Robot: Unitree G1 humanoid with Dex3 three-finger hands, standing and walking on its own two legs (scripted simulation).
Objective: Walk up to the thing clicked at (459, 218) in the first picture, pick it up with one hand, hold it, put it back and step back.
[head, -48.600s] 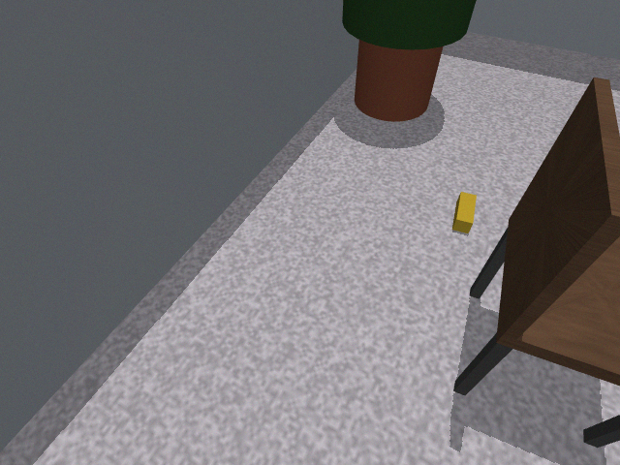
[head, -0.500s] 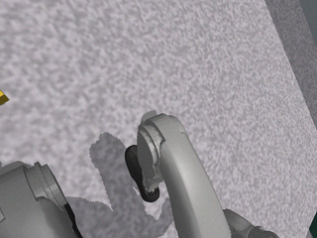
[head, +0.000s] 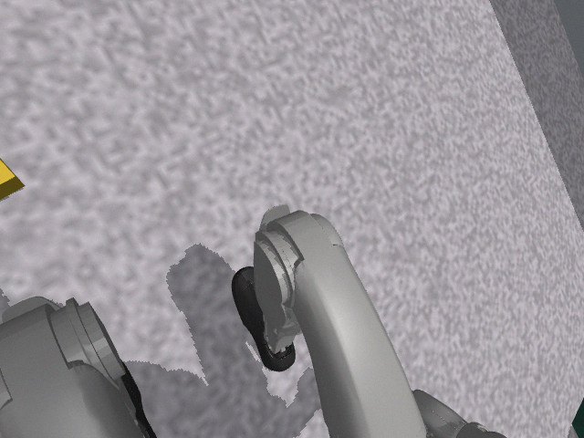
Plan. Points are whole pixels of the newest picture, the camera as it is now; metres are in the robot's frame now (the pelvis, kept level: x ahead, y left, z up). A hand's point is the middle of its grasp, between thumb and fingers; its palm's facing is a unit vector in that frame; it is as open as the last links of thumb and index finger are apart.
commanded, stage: close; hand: left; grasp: from above
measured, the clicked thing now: out of the picture +0.45 +0.29 -0.28
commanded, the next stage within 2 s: settle in 0.34 s
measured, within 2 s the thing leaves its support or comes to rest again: leaves its support in 0.84 s
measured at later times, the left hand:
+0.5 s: hand out of the picture +0.44 +0.29 -0.26, palm faces -0.41 -0.21 -0.89, open 10.5 cm
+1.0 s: hand out of the picture +0.45 +0.30 -0.21, palm faces -0.33 -0.20 -0.92, open 9.9 cm
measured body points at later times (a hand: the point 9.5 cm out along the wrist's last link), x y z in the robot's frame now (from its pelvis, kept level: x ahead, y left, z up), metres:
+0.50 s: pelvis +0.00 +0.00 +0.00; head +0.28 +0.12 +0.33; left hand +0.46 +0.30 -0.21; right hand +0.02 -0.25 -0.04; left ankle +0.06 +0.13 -0.28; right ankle +0.13 -0.13 -0.28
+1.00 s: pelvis +0.01 +0.00 +0.01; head +0.26 +0.10 +0.37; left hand +0.46 +0.31 -0.16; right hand +0.04 -0.26 -0.06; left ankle +0.06 +0.13 -0.28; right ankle +0.13 -0.13 -0.28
